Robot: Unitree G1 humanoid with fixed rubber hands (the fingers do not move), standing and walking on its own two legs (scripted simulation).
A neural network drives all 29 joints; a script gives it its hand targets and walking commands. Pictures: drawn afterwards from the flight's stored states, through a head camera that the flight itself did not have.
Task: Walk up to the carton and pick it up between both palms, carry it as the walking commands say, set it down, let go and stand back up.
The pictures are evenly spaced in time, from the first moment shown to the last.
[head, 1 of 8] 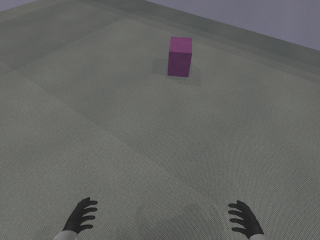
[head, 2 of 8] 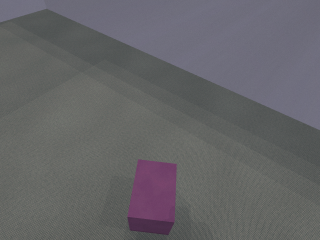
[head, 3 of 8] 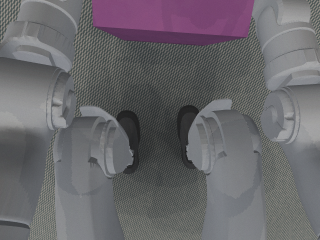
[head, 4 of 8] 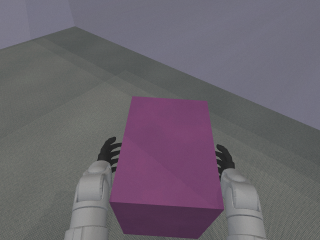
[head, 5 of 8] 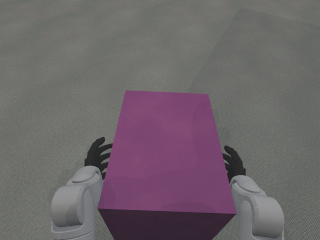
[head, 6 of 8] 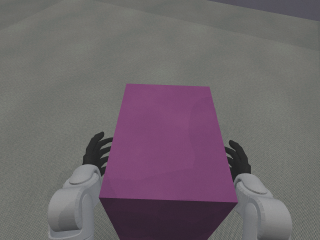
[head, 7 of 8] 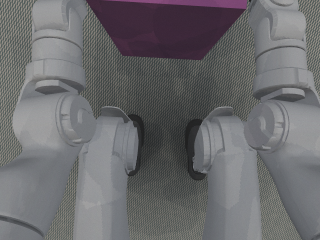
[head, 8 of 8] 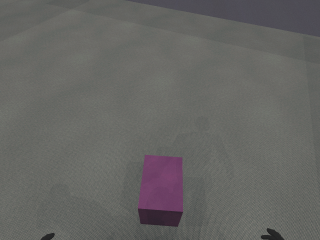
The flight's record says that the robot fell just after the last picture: no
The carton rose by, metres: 0.68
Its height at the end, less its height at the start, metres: +0.00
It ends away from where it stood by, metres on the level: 5.10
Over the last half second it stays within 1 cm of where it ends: yes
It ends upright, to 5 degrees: yes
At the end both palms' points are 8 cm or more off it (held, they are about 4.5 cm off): yes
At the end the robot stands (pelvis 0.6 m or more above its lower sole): yes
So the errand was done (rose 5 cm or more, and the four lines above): yes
